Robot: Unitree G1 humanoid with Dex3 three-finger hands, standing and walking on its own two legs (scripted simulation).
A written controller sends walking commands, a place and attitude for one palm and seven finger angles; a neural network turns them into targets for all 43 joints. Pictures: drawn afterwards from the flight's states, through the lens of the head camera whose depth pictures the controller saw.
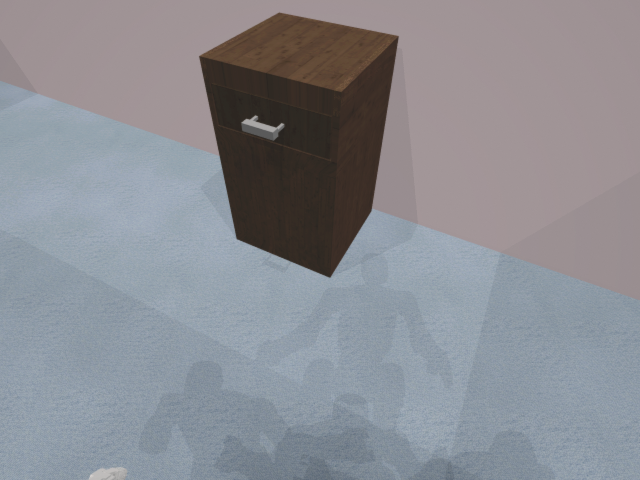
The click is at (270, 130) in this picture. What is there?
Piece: drawer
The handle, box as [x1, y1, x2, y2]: [241, 115, 284, 140]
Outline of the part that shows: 241,123 242,130 273,140 277,136 277,133 284,126 281,123 276,128 255,121 257,119 257,116 255,115 249,120 245,119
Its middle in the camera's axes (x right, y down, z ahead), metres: -0.17 -0.33 +1.14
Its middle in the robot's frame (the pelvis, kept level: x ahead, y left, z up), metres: +1.06 +0.22 -0.13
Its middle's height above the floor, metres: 0.64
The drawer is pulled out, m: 0.00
